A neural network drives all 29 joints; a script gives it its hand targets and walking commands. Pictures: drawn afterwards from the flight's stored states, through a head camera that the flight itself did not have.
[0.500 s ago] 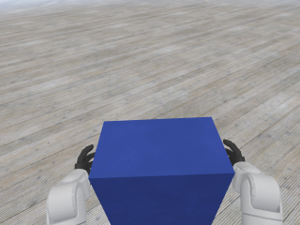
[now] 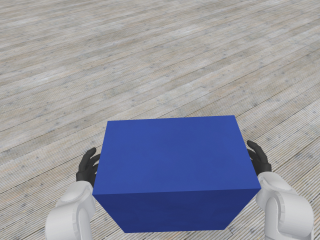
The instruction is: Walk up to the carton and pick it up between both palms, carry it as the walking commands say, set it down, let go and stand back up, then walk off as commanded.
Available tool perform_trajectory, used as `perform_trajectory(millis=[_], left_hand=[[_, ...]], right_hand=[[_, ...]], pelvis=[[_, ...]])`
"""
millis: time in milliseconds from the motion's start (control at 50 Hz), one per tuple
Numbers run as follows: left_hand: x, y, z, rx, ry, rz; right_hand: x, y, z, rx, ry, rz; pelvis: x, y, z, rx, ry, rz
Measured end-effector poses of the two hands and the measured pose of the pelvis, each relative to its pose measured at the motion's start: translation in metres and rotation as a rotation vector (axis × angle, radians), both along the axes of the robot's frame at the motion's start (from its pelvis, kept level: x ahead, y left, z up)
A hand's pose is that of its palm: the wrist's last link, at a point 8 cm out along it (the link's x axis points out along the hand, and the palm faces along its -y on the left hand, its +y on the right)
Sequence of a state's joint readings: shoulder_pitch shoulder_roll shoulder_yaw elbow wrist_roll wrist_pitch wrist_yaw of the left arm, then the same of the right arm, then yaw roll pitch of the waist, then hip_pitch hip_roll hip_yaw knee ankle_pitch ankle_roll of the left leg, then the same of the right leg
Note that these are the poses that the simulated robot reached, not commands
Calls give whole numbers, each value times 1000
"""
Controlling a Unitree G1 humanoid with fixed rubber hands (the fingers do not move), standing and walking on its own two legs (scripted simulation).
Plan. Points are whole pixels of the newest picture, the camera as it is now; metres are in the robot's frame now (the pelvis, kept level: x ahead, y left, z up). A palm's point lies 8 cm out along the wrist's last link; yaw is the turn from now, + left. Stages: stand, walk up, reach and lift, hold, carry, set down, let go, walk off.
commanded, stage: carry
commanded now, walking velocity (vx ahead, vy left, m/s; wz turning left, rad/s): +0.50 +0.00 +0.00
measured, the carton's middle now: (172, 181) +0.27 +0.01 +0.01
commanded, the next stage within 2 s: none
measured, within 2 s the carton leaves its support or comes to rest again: neither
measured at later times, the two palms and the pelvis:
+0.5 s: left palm (134, 82) +0.59 +0.14 +0.07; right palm (245, 83) +0.58 -0.23 +0.08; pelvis +0.34 -0.03 -0.01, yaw -1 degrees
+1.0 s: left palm (143, 36) +0.92 +0.14 +0.09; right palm (226, 35) +0.91 -0.23 +0.08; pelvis +0.68 -0.04 +0.00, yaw -3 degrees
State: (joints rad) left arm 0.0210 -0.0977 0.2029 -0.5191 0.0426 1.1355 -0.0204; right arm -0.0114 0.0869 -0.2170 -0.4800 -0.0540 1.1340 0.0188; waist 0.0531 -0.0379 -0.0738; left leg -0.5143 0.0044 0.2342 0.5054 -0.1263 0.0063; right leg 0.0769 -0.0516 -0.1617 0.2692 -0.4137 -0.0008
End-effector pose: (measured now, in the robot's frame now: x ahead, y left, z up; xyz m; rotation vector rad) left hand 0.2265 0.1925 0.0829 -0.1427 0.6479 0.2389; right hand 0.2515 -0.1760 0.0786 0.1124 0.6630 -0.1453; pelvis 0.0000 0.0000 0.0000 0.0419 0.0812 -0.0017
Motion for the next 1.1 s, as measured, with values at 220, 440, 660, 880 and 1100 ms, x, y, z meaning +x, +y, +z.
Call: perform_trajectory(millis=[220, 440, 660, 880, 1100], left_hand=[[173, -16, -1, -19, 52, -165], [322, -45, 4, -16, -12, -142], [437, -64, -10, 1, 96, 3], [587, -67, 27, 30, -1, -41], [769, -49, -14, 22, 58, -143]], right_hand=[[110, -15, 5, -23, 54, -159], [270, -45, 14, -31, -11, -132], [438, -63, -12, 5, 94, 1], [569, -67, 12, 34, -2, -46], [725, -50, -10, -13, 56, -112]], pelvis=[[138, 17, 14, -58, -13, -56], [292, -17, 5, -72, -8, -37], [435, -58, 10, -27, 0, 13], [581, -53, 22, 31, -7, -20], [742, -27, -4, -7, -8, -68]])
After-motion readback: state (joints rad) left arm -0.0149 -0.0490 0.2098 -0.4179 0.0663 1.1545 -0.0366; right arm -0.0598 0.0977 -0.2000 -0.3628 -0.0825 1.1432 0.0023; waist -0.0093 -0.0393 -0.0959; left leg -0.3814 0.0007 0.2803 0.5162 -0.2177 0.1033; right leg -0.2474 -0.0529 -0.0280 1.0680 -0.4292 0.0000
